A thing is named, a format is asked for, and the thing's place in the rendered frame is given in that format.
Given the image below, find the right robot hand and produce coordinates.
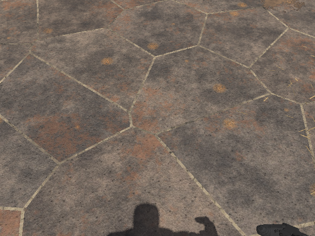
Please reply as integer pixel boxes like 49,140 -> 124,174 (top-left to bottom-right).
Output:
256,222 -> 308,236

